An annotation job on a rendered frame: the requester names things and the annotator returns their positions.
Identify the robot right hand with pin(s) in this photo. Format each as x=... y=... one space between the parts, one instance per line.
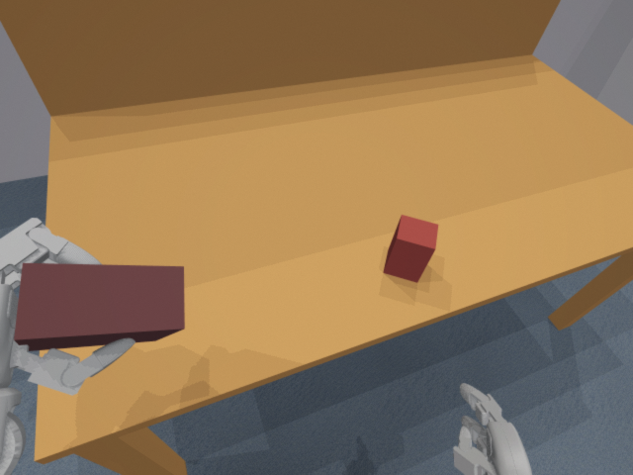
x=499 y=448

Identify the robot left hand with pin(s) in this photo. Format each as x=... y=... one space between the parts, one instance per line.
x=32 y=242

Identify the robot left forearm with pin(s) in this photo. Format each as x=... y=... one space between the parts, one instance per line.
x=12 y=431

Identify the sponge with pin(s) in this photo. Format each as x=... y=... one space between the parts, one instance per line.
x=76 y=305

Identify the table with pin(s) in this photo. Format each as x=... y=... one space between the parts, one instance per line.
x=270 y=147

